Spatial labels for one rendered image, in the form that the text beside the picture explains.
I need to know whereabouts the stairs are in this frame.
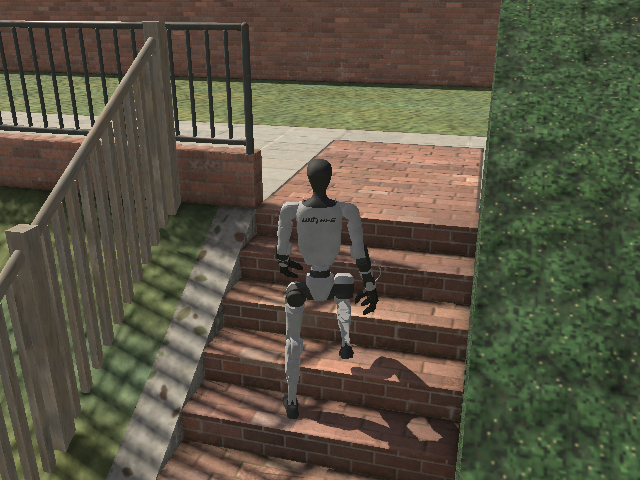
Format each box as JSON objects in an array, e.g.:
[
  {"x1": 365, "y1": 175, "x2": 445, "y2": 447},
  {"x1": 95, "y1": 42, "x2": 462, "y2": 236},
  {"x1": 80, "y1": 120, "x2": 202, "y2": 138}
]
[{"x1": 156, "y1": 209, "x2": 478, "y2": 480}]

